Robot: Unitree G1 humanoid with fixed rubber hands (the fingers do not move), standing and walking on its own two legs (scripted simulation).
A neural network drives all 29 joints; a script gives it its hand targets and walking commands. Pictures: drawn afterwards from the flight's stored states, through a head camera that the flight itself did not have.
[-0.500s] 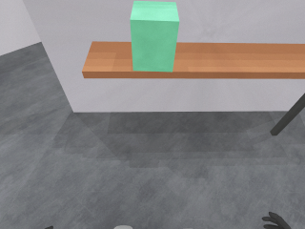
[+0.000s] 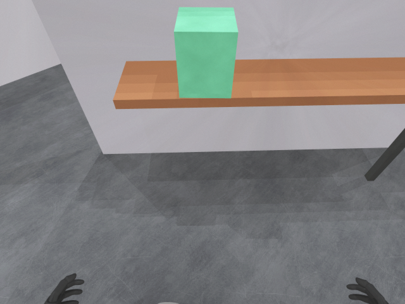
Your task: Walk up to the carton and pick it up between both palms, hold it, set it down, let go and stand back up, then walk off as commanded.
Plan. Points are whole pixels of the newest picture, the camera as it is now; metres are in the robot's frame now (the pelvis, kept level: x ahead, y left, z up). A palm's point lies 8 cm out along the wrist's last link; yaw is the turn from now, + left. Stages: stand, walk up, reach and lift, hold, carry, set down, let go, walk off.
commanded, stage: stand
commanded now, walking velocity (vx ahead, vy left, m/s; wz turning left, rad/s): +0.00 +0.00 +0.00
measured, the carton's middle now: (205, 53) +0.93 +0.00 +0.03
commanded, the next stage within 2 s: none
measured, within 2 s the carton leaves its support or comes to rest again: neither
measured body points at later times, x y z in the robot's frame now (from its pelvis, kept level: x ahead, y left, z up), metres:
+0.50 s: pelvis -0.02 -0.01 +0.01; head -0.01 +0.00 +0.46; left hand +0.10 +0.31 -0.10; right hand +0.08 -0.34 -0.09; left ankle +0.03 +0.13 -0.72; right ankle +0.00 -0.13 -0.72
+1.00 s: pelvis -0.01 -0.01 +0.01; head -0.01 -0.01 +0.46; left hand +0.10 +0.31 -0.09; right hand +0.08 -0.34 -0.08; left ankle +0.03 +0.13 -0.72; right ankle +0.00 -0.13 -0.72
